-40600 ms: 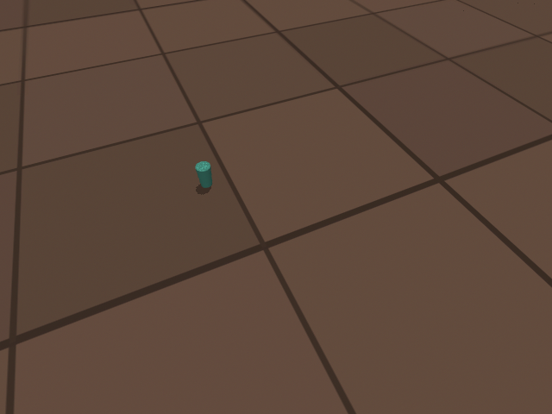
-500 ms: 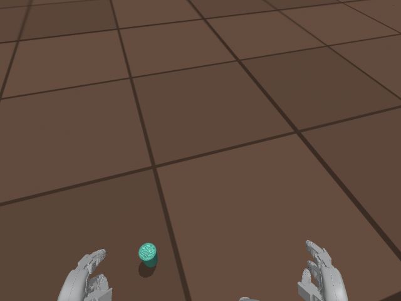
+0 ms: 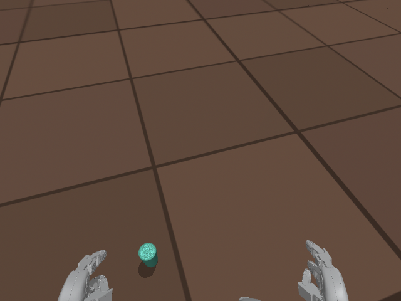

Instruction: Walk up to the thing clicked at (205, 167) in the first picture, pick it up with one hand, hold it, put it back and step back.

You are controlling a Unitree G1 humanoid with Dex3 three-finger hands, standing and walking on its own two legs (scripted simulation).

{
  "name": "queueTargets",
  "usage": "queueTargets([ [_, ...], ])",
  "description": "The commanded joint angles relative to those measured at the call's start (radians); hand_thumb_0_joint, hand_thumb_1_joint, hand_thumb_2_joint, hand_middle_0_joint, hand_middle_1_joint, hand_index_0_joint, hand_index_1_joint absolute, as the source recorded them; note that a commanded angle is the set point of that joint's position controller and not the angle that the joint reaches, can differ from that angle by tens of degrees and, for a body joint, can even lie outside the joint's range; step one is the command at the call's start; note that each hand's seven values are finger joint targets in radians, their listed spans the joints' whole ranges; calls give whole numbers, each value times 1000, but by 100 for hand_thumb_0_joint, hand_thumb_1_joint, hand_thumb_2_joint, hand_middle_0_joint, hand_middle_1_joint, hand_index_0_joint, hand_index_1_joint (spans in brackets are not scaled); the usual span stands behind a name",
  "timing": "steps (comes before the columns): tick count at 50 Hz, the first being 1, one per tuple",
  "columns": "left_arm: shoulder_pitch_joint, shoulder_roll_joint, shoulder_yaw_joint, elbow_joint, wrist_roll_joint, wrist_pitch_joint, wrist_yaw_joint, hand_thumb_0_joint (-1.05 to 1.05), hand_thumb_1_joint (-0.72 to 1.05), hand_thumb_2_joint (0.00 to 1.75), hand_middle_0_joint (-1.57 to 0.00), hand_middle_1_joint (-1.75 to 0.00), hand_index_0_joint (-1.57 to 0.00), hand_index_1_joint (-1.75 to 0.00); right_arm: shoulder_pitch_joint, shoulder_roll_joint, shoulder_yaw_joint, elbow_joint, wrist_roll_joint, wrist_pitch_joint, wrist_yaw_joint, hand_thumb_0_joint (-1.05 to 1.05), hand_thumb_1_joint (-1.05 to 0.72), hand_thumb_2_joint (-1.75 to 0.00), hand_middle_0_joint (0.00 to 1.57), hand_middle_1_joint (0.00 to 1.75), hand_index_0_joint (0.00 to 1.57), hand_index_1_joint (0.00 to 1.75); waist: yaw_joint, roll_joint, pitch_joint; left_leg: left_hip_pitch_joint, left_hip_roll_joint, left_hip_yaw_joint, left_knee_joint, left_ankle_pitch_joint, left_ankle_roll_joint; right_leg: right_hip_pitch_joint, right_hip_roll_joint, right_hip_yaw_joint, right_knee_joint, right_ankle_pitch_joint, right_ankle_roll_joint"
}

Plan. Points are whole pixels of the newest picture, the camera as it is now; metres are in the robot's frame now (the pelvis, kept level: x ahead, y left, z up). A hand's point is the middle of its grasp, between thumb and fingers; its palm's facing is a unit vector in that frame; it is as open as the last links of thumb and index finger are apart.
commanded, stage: stand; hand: left
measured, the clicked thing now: (149, 256) +0.43 +0.22 -0.65
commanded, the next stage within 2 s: none
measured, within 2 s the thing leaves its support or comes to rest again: neither
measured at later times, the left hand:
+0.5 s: hand out of the picture +0.09 +0.24 -0.11, palm faces -0.01 -0.94 -0.33, open 7.4 cm
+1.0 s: hand out of the picture +0.08 +0.24 -0.09, palm faces -0.01 -0.94 -0.34, open 7.4 cm
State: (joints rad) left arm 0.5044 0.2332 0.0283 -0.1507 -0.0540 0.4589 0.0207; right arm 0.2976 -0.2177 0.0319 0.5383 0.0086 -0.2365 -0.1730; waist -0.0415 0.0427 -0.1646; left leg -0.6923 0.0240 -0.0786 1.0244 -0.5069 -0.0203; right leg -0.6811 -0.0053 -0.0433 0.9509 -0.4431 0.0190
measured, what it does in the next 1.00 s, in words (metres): rises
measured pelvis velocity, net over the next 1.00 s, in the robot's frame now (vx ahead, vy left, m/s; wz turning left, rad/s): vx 0.00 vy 0.01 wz -0.03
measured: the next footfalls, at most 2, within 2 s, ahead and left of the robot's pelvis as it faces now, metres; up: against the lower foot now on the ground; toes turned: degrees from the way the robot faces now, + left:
none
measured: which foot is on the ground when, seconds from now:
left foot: down 0.00-1.00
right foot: down 0.00-1.00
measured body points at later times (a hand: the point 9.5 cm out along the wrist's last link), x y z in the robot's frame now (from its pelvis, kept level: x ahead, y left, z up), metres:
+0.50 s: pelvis +0.01 +0.01 +0.04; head +0.02 +0.02 +0.49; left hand +0.09 +0.29 -0.09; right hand +0.08 -0.28 -0.08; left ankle +0.00 +0.13 -0.68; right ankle +0.02 -0.14 -0.68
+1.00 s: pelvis +0.00 +0.01 +0.06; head +0.00 +0.00 +0.51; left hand +0.08 +0.29 -0.07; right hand +0.05 -0.28 -0.08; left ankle +0.00 +0.13 -0.68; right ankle +0.02 -0.14 -0.68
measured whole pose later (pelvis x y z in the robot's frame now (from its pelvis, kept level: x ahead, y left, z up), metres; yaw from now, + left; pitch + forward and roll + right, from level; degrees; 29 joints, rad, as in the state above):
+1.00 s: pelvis +0.00 +0.01 +0.06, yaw -2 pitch -4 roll +0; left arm 0.14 0.29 0.04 1.12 0.03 0.01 0.02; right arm 0.17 -0.30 -0.03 1.09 -0.03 -0.01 -0.01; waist 0.00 0.01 0.05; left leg -0.10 0.00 0.00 0.41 -0.23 -0.01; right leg -0.15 -0.04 0.02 0.42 -0.20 0.03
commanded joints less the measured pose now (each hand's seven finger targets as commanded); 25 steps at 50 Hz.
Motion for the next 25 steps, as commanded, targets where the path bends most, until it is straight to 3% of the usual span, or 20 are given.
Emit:
queueTargets([
  [1,-39,115,76,-214,5,-52,9,0,90,90,-20,-30,-20,-30,-76,-121,-55,-174,1,-62,-18,0,-90,-90,20,30,20,30,8,3,-70,51,-29,37,-173,156,31,80,26,-18,-166,110,-14],
  [3,-8,91,57,-171,4,-48,6,0,90,90,-20,-30,-20,-30,-63,-119,-58,-156,1,-60,-18,0,-90,-90,20,30,20,30,-2,-5,-68,54,-32,39,-166,165,33,81,25,-16,-167,123,-14],
  [5,-30,118,82,-224,4,-55,11,0,90,90,-20,-30,-20,-30,-70,-121,-58,-174,1,-62,-20,0,-90,-90,20,30,20,30,6,5,-103,69,-31,42,-158,205,32,100,23,-15,-160,159,-15],
  [6,-330,207,56,127,120,-274,46,0,90,90,-20,-30,-20,-30,-123,-250,-94,89,-127,47,40,0,-90,-90,20,30,20,30,72,-44,143,130,29,-5,-239,399,66,227,-45,77,-164,173,-81],
  [7,-197,221,78,326,132,-341,41,0,90,90,-20,-30,-20,-30,-129,-258,-113,85,-121,93,75,0,-90,-90,20,30,20,30,83,-113,77,190,17,34,-221,376,75,237,-66,144,-221,177,-104],
  [8,-210,229,72,376,133,-373,33,0,90,90,-20,-30,-20,-30,-97,-269,-118,68,-129,115,90,0,-90,-90,20,30,20,30,47,-108,58,209,11,8,-218,356,80,228,-59,165,-211,193,-121],
  [9,-213,235,56,427,132,-397,28,0,90,90,-20,-30,-20,-30,-106,-271,-118,82,-121,127,108,0,-90,-90,20,30,20,30,55,-86,40,232,-1,7,-228,278,84,260,-73,184,-230,162,-119],
  [11,-272,229,57,508,120,-415,15,0,90,90,-20,-30,-20,-30,-104,-226,-113,126,-71,138,141,0,-90,-90,20,30,20,30,58,-107,37,269,-16,25,-272,212,83,270,-92,182,-254,144,-107],
  [14,-310,228,54,642,107,-435,14,0,90,90,-20,-30,-20,-30,-128,-219,-121,173,-58,154,162,0,-90,-90,20,30,20,30,65,-88,55,303,-8,12,-311,235,79,290,-89,169,-302,147,-85],
  [19,-331,207,57,827,100,-462,12,0,90,90,-20,-30,-20,-30,-150,-243,-129,247,-67,177,159,0,-90,-90,20,30,20,30,73,32,109,326,59,-78,-465,199,88,350,-55,95,-303,172,-49],
  [21,-331,201,56,887,96,-469,10,0,90,90,-20,-30,-20,-30,-141,-250,-127,275,-62,181,154,0,-90,-90,20,30,20,30,71,52,121,353,78,-96,-515,245,85,384,-49,83,-318,211,-44],
  [25,-332,219,57,993,90,-478,14,0,90,90,-20,-30,-20,-30,-124,-247,-123,333,-52,192,142,0,-90,-90,20,30,20,30,55,-6,132,435,56,-40,-525,360,64,432,-72,114,-410,356,-52],
])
